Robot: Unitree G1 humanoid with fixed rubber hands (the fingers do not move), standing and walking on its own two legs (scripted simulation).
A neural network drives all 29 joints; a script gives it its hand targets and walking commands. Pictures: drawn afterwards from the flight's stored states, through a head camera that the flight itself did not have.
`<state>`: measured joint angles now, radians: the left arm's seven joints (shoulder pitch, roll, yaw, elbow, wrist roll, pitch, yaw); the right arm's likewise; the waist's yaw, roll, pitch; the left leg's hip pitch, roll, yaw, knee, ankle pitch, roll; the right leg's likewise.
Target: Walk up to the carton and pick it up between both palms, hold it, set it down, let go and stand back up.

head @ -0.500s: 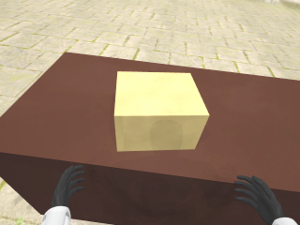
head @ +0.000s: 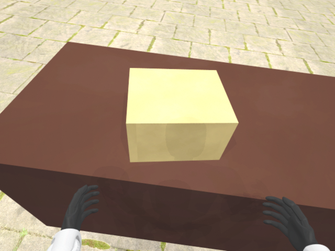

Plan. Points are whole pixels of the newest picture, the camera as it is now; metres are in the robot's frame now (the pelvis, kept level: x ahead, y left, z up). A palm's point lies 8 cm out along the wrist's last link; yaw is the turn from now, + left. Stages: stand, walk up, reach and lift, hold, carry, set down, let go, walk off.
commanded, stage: set down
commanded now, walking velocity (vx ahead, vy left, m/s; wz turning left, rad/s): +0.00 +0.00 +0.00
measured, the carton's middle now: (174, 114) +0.52 +0.03 +0.01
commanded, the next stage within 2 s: let go in 1.46 s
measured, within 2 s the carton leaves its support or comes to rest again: neither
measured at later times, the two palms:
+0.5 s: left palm (75, 231) +0.16 +0.23 -0.05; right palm (283, 245) +0.18 -0.25 -0.03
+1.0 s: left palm (78, 233) +0.16 +0.23 -0.07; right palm (274, 246) +0.18 -0.24 -0.06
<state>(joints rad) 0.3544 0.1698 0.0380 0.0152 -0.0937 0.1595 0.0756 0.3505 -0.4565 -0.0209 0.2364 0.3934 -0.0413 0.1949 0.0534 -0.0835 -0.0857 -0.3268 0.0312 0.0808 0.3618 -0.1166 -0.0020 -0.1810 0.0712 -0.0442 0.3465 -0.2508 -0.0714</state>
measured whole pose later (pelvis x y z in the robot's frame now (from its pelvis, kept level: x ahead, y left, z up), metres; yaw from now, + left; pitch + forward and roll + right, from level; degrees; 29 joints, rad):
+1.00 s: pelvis +0.01 +0.00 +0.00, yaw +0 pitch +6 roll +1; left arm 0.25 0.18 0.04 0.42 -0.09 0.05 -0.02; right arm 0.23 -0.29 0.03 0.64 0.21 -0.22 0.05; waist 0.05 -0.05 -0.07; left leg -0.33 0.02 0.08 0.36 -0.13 0.00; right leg -0.18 0.06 -0.04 0.35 -0.27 -0.07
